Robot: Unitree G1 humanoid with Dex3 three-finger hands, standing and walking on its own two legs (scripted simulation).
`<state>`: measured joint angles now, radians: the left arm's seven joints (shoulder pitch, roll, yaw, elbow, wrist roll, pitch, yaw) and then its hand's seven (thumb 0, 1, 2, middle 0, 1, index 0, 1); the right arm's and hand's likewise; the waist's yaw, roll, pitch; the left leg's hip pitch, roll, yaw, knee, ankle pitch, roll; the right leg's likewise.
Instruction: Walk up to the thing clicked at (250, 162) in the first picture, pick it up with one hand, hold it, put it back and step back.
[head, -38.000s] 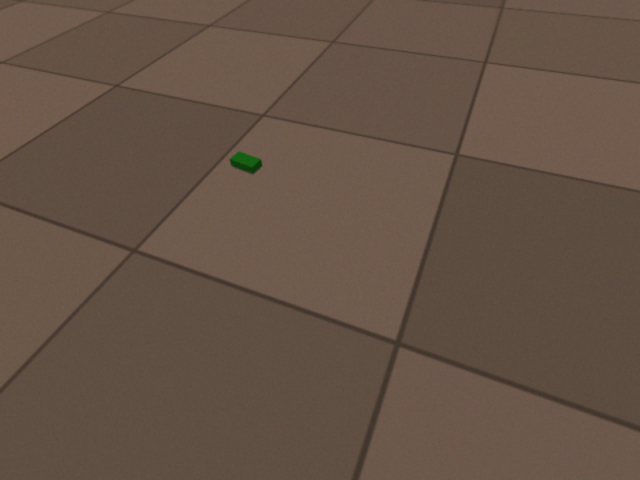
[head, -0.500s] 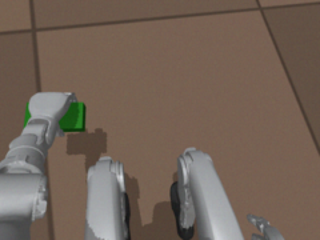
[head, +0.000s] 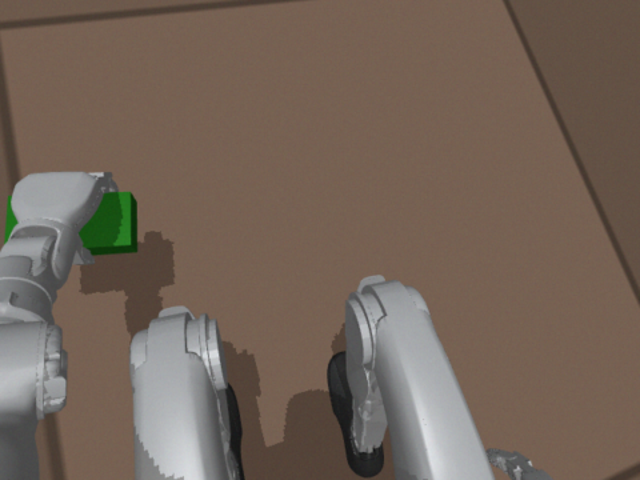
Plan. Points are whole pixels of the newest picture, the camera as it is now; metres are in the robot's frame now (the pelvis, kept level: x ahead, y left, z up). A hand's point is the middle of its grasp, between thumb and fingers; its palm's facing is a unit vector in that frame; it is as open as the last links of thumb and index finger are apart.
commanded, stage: crouch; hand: left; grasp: from above
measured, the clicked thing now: (76, 225) +0.46 +0.29 -0.19
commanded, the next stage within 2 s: lower in 0.10 s
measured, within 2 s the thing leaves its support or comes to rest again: neither
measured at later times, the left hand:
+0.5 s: hand (90, 236) +0.45 +0.28 -0.22, palm faces -0.48 -0.04 -0.88, open 10.4 cm
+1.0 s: hand (104, 239) +0.46 +0.28 -0.27, palm faces -0.47 -0.07 -0.88, open 10.4 cm
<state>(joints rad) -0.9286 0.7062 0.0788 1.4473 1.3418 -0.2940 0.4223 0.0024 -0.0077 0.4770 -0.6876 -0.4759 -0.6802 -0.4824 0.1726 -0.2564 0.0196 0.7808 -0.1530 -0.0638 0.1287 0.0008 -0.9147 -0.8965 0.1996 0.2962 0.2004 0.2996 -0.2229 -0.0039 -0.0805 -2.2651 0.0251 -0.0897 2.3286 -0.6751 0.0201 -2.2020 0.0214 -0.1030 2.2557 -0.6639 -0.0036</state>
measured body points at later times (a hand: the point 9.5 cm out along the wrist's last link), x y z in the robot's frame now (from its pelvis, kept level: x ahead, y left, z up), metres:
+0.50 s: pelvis +0.00 +0.00 -0.03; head +0.25 +0.08 +0.34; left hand +0.47 +0.28 -0.17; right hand +0.06 -0.28 -0.13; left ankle +0.08 +0.12 -0.32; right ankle +0.10 -0.11 -0.32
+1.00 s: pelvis +0.01 +0.00 -0.06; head +0.26 +0.08 +0.30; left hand +0.48 +0.28 -0.22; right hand +0.03 -0.27 -0.14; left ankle +0.08 +0.12 -0.32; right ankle +0.10 -0.11 -0.32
